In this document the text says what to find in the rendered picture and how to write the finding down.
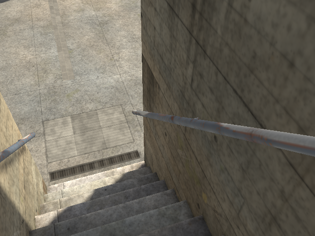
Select stairs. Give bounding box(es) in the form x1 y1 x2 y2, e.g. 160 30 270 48
29 161 224 236

